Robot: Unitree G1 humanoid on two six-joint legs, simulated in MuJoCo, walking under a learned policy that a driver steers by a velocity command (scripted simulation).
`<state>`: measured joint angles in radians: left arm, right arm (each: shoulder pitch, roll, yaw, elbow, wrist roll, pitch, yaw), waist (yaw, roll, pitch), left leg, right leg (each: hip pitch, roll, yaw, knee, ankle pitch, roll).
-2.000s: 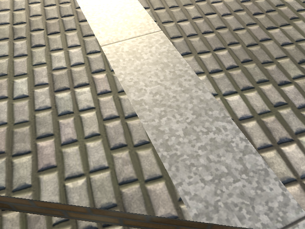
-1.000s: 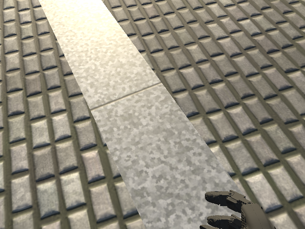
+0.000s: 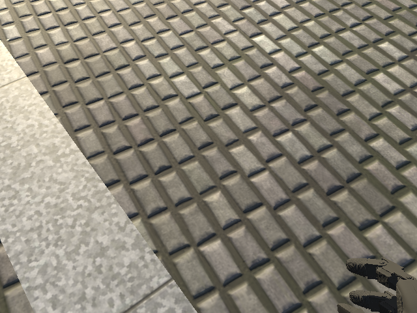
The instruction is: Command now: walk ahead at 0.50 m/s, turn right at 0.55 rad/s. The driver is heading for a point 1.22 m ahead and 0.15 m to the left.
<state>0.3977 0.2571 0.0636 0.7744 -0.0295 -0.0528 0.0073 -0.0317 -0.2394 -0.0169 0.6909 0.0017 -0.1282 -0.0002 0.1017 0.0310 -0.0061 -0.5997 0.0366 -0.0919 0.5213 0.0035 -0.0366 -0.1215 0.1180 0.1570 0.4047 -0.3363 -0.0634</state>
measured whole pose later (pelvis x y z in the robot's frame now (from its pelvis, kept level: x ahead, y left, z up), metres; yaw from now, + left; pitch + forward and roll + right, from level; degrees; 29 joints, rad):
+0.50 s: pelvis +0.25 -0.02 +0.00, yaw -9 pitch +3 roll +2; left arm 0.05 0.24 0.04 0.59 -0.02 -0.07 -0.03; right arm 0.41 -0.28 -0.07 0.88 0.03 -0.07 0.01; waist -0.12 -0.03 -0.01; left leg -0.08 0.04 0.06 0.39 -0.36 -0.04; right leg -0.51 -0.05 0.02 0.55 -0.12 -0.03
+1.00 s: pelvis +0.49 -0.02 -0.02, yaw +7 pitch +3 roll -2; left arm 0.36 0.28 0.11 0.82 -0.02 -0.06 0.02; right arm 0.05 -0.26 -0.06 0.68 0.02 -0.02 0.06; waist 0.07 0.03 0.01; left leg -0.59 0.06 0.04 0.66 -0.14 0.09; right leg 0.08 -0.08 -0.28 0.35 -0.43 0.09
